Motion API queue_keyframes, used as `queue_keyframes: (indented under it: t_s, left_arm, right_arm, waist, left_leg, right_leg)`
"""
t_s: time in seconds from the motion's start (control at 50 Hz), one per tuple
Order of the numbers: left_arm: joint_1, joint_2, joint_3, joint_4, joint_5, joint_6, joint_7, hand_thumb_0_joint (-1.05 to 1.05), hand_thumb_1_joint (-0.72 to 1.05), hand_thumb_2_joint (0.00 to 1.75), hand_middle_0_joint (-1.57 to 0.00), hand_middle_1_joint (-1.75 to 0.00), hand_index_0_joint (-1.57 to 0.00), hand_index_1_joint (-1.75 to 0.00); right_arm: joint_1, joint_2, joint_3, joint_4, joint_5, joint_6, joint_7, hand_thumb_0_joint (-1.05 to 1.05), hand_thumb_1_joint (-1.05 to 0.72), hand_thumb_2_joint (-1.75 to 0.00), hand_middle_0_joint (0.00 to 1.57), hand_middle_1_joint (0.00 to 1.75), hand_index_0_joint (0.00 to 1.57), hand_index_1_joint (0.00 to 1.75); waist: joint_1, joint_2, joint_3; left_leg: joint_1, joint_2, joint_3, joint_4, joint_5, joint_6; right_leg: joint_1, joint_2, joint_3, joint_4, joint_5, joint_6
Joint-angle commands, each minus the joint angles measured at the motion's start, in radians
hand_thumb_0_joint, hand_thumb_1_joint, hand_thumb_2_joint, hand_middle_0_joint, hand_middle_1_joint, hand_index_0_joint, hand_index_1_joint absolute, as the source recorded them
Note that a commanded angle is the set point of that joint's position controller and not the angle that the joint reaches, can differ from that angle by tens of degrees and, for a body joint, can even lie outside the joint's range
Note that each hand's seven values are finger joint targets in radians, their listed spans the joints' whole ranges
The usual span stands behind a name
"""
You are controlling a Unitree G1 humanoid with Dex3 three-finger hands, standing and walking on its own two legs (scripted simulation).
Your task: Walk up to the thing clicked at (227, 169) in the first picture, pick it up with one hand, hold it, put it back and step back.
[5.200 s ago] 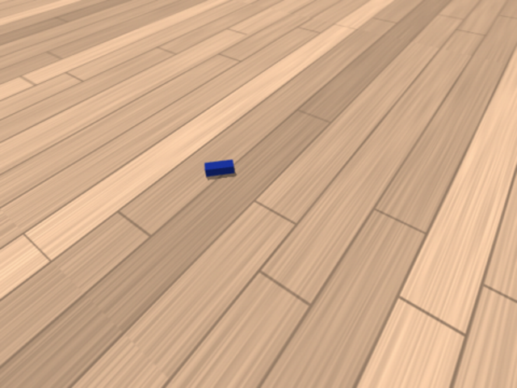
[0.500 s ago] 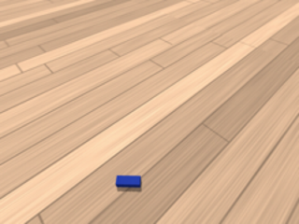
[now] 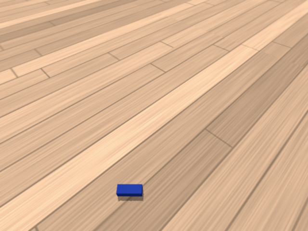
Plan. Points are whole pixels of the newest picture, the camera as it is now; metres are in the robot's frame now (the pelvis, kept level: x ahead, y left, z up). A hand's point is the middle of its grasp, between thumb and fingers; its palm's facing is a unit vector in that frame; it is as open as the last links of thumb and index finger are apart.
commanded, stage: stand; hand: left
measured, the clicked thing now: (129, 190) +0.50 +0.20 -0.76
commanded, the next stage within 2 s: none
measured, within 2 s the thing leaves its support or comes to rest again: neither
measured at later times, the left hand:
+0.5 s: hand out of the picture +0.10 +0.25 -0.15, palm faces -0.02 -0.94 -0.35, open 7.4 cm
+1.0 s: hand out of the picture +0.10 +0.24 -0.15, palm faces -0.02 -0.94 -0.35, open 7.4 cm
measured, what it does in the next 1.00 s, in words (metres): stands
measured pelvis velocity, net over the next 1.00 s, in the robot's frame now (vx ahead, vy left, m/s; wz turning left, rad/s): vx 0.02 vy -0.01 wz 0.00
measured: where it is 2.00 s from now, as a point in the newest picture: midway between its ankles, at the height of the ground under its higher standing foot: outside the picture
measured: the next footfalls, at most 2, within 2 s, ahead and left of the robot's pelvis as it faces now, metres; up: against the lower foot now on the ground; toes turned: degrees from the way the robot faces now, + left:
none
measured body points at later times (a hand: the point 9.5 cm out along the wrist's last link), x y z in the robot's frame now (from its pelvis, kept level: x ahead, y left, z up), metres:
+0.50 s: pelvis +0.02 -0.01 +0.00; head +0.03 -0.01 +0.45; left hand +0.11 +0.30 -0.13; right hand +0.11 -0.31 -0.13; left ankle +0.00 +0.12 -0.75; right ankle +0.02 -0.13 -0.75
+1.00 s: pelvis +0.02 -0.01 +0.00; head +0.03 -0.02 +0.45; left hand +0.10 +0.29 -0.13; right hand +0.10 -0.31 -0.14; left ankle +0.00 +0.12 -0.75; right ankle +0.02 -0.13 -0.75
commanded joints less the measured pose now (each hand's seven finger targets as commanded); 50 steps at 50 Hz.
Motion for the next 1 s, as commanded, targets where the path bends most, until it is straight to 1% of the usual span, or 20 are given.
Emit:
queue_keyframes:
  t_s: [0.0, 0.02, 0.08, 0.12, 0.14, 0.16, 0.22, 0.28, 0.32, 0.36, 0.44, 0.56, 0.6, 0.66, 0.74, 0.82, 0.88, 0.92, 0.94, 0.98]
  left_arm:
    - [-0.036, 0.216, 0.038, -0.060, -0.003, -0.023, 0.011, 0.00, 0.90, 0.90, -0.20, -0.30, -0.20, -0.30]
    - [-0.025, 0.212, 0.037, -0.059, -0.003, -0.023, 0.010, 0.00, 0.90, 0.90, -0.20, -0.30, -0.20, -0.30]
    - [-0.029, 0.219, 0.036, -0.066, -0.004, -0.027, 0.012, 0.00, 0.90, 0.90, -0.20, -0.30, -0.20, -0.30]
    - [-0.039, 0.217, 0.034, -0.069, -0.005, -0.029, 0.011, 0.00, 0.90, 0.90, -0.20, -0.30, -0.20, -0.30]
    - [-0.028, 0.210, 0.033, -0.069, -0.006, -0.029, 0.011, 0.00, 0.90, 0.90, -0.20, -0.30, -0.20, -0.30]
    - [-0.025, 0.217, 0.034, -0.065, -0.008, -0.029, 0.011, 0.00, 0.90, 0.90, -0.20, -0.30, -0.20, -0.30]
    - [-0.025, 0.217, 0.034, -0.067, -0.007, -0.030, 0.013, 0.00, 0.90, 0.90, -0.20, -0.30, -0.20, -0.30]
    - [-0.029, 0.220, 0.034, -0.064, -0.008, -0.028, 0.014, 0.00, 0.90, 0.90, -0.20, -0.30, -0.20, -0.30]
    - [-0.024, 0.215, 0.033, -0.060, -0.008, -0.024, 0.014, 0.00, 0.90, 0.90, -0.20, -0.30, -0.20, -0.30]
    - [-0.022, 0.218, 0.034, -0.059, -0.007, -0.023, 0.014, 0.00, 0.90, 0.90, -0.20, -0.30, -0.20, -0.30]
    - [-0.029, 0.223, 0.035, -0.062, -0.007, -0.024, 0.015, 0.00, 0.90, 0.90, -0.20, -0.30, -0.20, -0.30]
    - [-0.030, 0.221, 0.034, -0.068, -0.007, -0.028, 0.017, 0.00, 0.90, 0.90, -0.20, -0.30, -0.20, -0.30]
    - [-0.022, 0.219, 0.033, -0.064, -0.006, -0.028, 0.018, 0.00, 0.90, 0.90, -0.20, -0.30, -0.20, -0.30]
    - [-0.032, 0.220, 0.035, -0.067, -0.009, -0.025, 0.016, 0.00, 0.90, 0.90, -0.20, -0.30, -0.20, -0.30]
    - [-0.022, 0.224, 0.036, -0.067, -0.007, -0.027, 0.016, 0.00, 0.90, 0.90, -0.20, -0.30, -0.20, -0.30]
    - [-0.031, 0.222, 0.037, -0.069, -0.007, -0.025, 0.016, 0.00, 0.90, 0.90, -0.20, -0.30, -0.20, -0.30]
    - [-0.017, 0.223, 0.036, -0.067, -0.007, -0.026, 0.015, 0.00, 0.90, 0.90, -0.20, -0.30, -0.20, -0.30]
    - [-0.029, 0.225, 0.038, -0.068, -0.007, -0.024, 0.016, 0.00, 0.90, 0.90, -0.20, -0.30, -0.20, -0.30]
    - [-0.026, 0.227, 0.038, -0.068, -0.005, -0.024, 0.017, 0.00, 0.90, 0.90, -0.20, -0.30, -0.20, -0.30]
    - [-0.019, 0.221, 0.035, -0.069, -0.005, -0.025, 0.015, 0.00, 0.90, 0.90, -0.20, -0.30, -0.20, -0.30]
  right_arm:
    - [-0.052, -0.212, -0.039, -0.060, -0.002, -0.023, -0.015, 0.00, -0.90, -0.90, 0.20, 0.30, 0.20, 0.30]
    - [-0.047, -0.222, -0.041, -0.060, -0.001, -0.024, -0.015, 0.00, -0.90, -0.90, 0.20, 0.30, 0.20, 0.30]
    - [-0.046, -0.213, -0.040, -0.066, -0.002, -0.025, -0.014, 0.00, -0.90, -0.90, 0.20, 0.30, 0.20, 0.30]
    - [-0.034, -0.216, -0.039, -0.064, -0.003, -0.028, -0.016, 0.00, -0.90, -0.90, 0.20, 0.30, 0.20, 0.30]
    - [-0.033, -0.227, -0.041, -0.061, -0.001, -0.028, -0.018, 0.00, -0.90, -0.90, 0.20, 0.30, 0.20, 0.30]
    - [-0.037, -0.218, -0.038, -0.061, 0.000, -0.029, -0.018, 0.00, -0.90, -0.90, 0.20, 0.30, 0.20, 0.30]
    - [-0.031, -0.222, -0.038, -0.063, 0.002, -0.029, -0.020, 0.00, -0.90, -0.90, 0.20, 0.30, 0.20, 0.30]
    - [-0.033, -0.217, -0.034, -0.062, 0.002, -0.029, -0.023, 0.00, -0.90, -0.90, 0.20, 0.30, 0.20, 0.30]
    - [-0.039, -0.220, -0.033, -0.060, 0.003, -0.026, -0.024, 0.00, -0.90, -0.90, 0.20, 0.30, 0.20, 0.30]
    - [-0.041, -0.219, -0.033, -0.060, 0.004, -0.023, -0.023, 0.00, -0.90, -0.90, 0.20, 0.30, 0.20, 0.30]
    - [-0.042, -0.216, -0.031, -0.066, 0.000, -0.024, -0.023, 0.00, -0.90, -0.90, 0.20, 0.30, 0.20, 0.30]
    - [-0.043, -0.218, -0.034, -0.070, 0.001, -0.025, -0.023, 0.00, -0.90, -0.90, 0.20, 0.30, 0.20, 0.30]
    - [-0.049, -0.219, -0.034, -0.072, 0.003, -0.024, -0.023, 0.00, -0.90, -0.90, 0.20, 0.30, 0.20, 0.30]
    - [-0.040, -0.221, -0.034, -0.072, 0.001, -0.023, -0.023, 0.00, -0.90, -0.90, 0.20, 0.30, 0.20, 0.30]
    - [-0.046, -0.218, -0.034, -0.077, 0.002, -0.024, -0.022, 0.00, -0.90, -0.90, 0.20, 0.30, 0.20, 0.30]
    - [-0.037, -0.221, -0.032, -0.077, 0.001, -0.026, -0.024, 0.00, -0.90, -0.90, 0.20, 0.30, 0.20, 0.30]
    - [-0.039, -0.220, -0.032, -0.078, 0.002, -0.026, -0.024, 0.00, -0.90, -0.90, 0.20, 0.30, 0.20, 0.30]
    - [-0.028, -0.215, -0.031, -0.077, 0.001, -0.023, -0.024, 0.00, -0.90, -0.90, 0.20, 0.30, 0.20, 0.30]
    - [-0.031, -0.216, -0.033, -0.079, 0.001, -0.022, -0.023, 0.00, -0.90, -0.90, 0.20, 0.30, 0.20, 0.30]
    - [-0.029, -0.222, -0.033, -0.080, 0.001, -0.023, -0.023, 0.00, -0.90, -0.90, 0.20, 0.30, 0.20, 0.30]
  waist:
    - [0.007, -0.001, -0.063]
    - [0.007, 0.009, -0.059]
    - [0.006, -0.011, -0.075]
    - [-0.001, 0.001, -0.099]
    - [0.003, 0.022, -0.104]
    - [0.003, 0.010, -0.097]
    - [0.002, 0.006, -0.128]
    - [0.001, 0.002, -0.121]
    - [0.004, 0.010, -0.103]
    - [0.005, -0.007, -0.095]
    - [0.003, -0.006, -0.090]
    - [0.003, -0.002, -0.110]
    - [0.005, 0.001, -0.095]
    - [0.003, 0.009, -0.092]
    - [0.009, 0.000, -0.099]
    - [0.004, 0.016, -0.096]
    - [0.011, 0.004, -0.091]
    - [0.004, -0.008, -0.089]
    - [0.005, -0.019, -0.087]
    - [0.006, 0.006, -0.095]
  left_leg:
    - [-0.052, 0.112, -0.108, -0.089, -0.003, 0.020]
    - [-0.049, 0.110, -0.108, -0.087, -0.015, 0.020]
    - [-0.027, 0.115, -0.105, -0.075, 0.059, 0.022]
    - [-0.004, 0.120, -0.101, -0.062, 0.141, 0.017]
    - [-0.003, 0.119, -0.098, -0.059, 0.142, 0.020]
    - [-0.002, 0.119, -0.100, -0.061, 0.149, 0.017]
    - [0.032, 0.128, -0.097, -0.054, 0.233, 0.019]
    - [0.031, 0.128, -0.094, -0.052, 0.250, 0.014]
    - [0.022, 0.125, -0.093, -0.059, 0.204, 0.012]
    - [0.032, 0.128, -0.095, -0.063, 0.191, 0.013]
    - [0.021, 0.126, -0.091, -0.066, 0.182, 0.012]
    - [0.036, 0.131, -0.089, -0.056, 0.223, 0.013]
    - [0.039, 0.130, -0.090, -0.059, 0.219, 0.012]
    - [0.028, 0.126, -0.084, -0.065, 0.174, 0.014]
    - [0.037, 0.129, -0.088, -0.064, 0.208, 0.013]
    - [0.035, 0.127, -0.083, -0.065, 0.196, 0.014]
    - [0.038, 0.130, -0.089, -0.069, 0.187, 0.015]
    - [0.030, 0.127, -0.085, -0.073, 0.156, 0.016]
    - [0.034, 0.131, -0.090, -0.075, 0.164, 0.017]
    - [0.034, 0.126, -0.084, -0.071, 0.156, 0.020]
  right_leg:
    - [0.035, -0.099, 0.096, -0.056, -0.045, -0.028]
    - [0.029, -0.098, 0.098, -0.057, -0.043, -0.028]
    - [0.033, -0.102, 0.098, -0.051, -0.005, -0.034]
    - [0.057, -0.107, 0.097, -0.040, 0.084, -0.037]
    - [0.064, -0.109, 0.099, -0.042, 0.105, -0.035]
    - [0.068, -0.107, 0.095, -0.037, 0.108, -0.033]
    - [0.090, -0.110, 0.087, -0.023, 0.194, -0.035]
    - [0.098, -0.112, 0.087, -0.021, 0.209, -0.034]
    - [0.089, -0.108, 0.085, -0.035, 0.167, -0.029]
    - [0.076, -0.104, 0.083, -0.040, 0.143, -0.031]
    - [0.082, -0.108, 0.088, -0.042, 0.148, -0.033]
    - [0.101, -0.111, 0.084, -0.037, 0.206, -0.035]
    - [0.085, -0.107, 0.084, -0.045, 0.198, -0.031]
    - [0.088, -0.111, 0.092, -0.048, 0.154, -0.036]
    - [0.095, -0.106, 0.085, -0.044, 0.182, -0.037]
    - [0.093, -0.109, 0.092, -0.044, 0.179, -0.039]
    - [0.086, -0.106, 0.090, -0.047, 0.164, -0.037]
    - [0.085, -0.105, 0.091, -0.048, 0.136, -0.036]
    - [0.085, -0.103, 0.083, -0.046, 0.135, -0.040]
    - [0.084, -0.105, 0.089, -0.053, 0.141, -0.038]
